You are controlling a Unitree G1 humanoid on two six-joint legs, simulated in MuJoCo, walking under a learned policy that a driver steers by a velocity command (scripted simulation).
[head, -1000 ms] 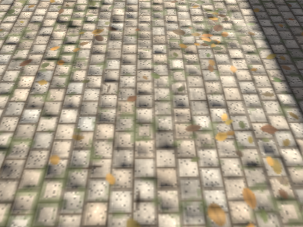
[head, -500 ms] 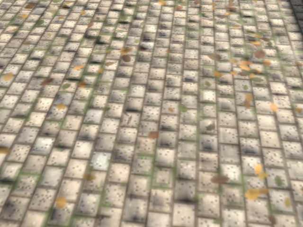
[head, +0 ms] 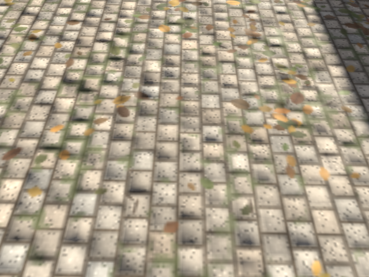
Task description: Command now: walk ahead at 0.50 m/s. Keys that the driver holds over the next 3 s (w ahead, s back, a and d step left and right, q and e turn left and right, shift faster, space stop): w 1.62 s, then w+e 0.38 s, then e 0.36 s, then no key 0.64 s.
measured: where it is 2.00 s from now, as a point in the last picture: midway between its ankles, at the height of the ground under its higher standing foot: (178, 144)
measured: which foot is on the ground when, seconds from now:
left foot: down 0.00-0.24, up 0.26-0.76, down 0.78-1.00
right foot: up 0.00-0.22, down 0.24-0.78, up 0.80-1.00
